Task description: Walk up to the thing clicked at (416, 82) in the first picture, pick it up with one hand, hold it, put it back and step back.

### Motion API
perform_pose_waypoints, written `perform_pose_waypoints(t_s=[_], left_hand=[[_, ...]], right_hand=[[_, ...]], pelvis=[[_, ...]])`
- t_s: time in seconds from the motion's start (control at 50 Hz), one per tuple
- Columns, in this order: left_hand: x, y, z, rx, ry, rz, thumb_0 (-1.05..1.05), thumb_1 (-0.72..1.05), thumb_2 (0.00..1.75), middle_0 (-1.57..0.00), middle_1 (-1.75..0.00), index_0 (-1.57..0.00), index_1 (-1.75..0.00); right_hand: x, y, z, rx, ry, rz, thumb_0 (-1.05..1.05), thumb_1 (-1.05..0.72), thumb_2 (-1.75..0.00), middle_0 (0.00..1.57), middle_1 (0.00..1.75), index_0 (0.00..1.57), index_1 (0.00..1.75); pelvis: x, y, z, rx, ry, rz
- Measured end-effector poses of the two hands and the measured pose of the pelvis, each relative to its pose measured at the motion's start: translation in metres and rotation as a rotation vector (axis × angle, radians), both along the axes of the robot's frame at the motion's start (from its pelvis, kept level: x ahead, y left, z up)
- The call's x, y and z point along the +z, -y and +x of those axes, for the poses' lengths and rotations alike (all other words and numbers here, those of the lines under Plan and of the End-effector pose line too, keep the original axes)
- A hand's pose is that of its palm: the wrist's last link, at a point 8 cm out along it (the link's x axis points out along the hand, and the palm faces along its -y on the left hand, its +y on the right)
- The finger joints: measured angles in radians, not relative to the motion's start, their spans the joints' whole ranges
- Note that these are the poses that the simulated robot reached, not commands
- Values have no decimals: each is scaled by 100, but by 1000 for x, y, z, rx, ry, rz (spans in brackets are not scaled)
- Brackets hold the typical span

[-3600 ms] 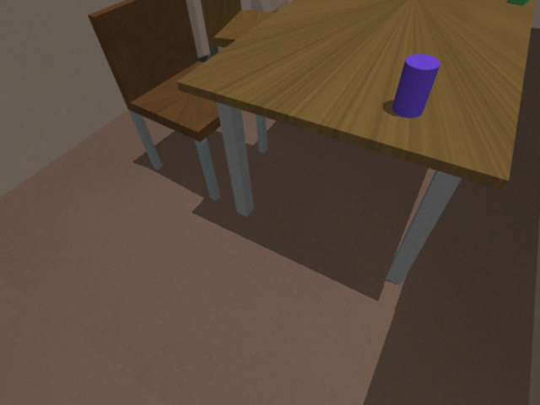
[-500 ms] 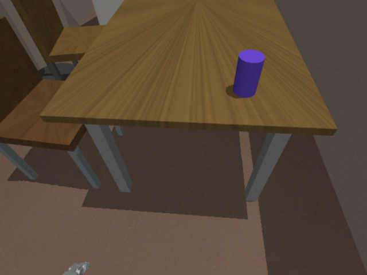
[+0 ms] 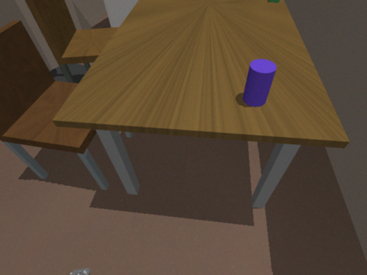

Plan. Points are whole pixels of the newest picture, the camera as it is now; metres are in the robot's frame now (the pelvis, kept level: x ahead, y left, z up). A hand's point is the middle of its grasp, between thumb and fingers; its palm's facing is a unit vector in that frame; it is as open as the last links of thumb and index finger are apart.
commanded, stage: walk up
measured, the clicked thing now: (258, 83) +0.67 -0.19 +0.02
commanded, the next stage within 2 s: stand in 0.48 s
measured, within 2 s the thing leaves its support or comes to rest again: neither
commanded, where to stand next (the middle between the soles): +0.04 +0.00 m, yaw +1 degrees
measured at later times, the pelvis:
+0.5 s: pelvis +0.01 +0.00 +0.00, yaw +1 degrees
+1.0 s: pelvis -0.01 +0.00 +0.00, yaw +0 degrees
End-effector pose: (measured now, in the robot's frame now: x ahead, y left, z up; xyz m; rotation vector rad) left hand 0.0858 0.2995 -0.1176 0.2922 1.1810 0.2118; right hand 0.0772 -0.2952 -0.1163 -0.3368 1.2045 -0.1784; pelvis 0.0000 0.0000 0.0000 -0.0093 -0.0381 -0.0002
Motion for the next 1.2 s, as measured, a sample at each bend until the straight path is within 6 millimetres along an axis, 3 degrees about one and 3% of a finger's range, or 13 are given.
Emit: perform_pose_waypoints(t_s=[0.28, 0.64, 1.2], left_hand=[[-2, 0, 2, 11, -21, -10, 1, 91, 89, -20, -30, -20, -30], [1, 2, -6, 5, -38, -2, 1, 91, 89, -20, -30, -20, -30], [1, 10, -33, -18, -65, 4, 1, 91, 89, -20, -30, -20, -30]], right_hand=[[3, -6, 14, -3, 8, 1, 0, -90, -90, 20, 30, 20, 30], [2, -5, 14, -6, 7, 6, 0, -90, -90, 20, 30, 20, 30], [-2, 9, -29, -34, -48, 9, 0, -90, -90, 20, 30, 20, 30]], pelvis=[[2, -4, 6, 6, -1, 2], [4, -3, 4, 4, 3, 6], [4, 7, -11, -3, 9, 8]])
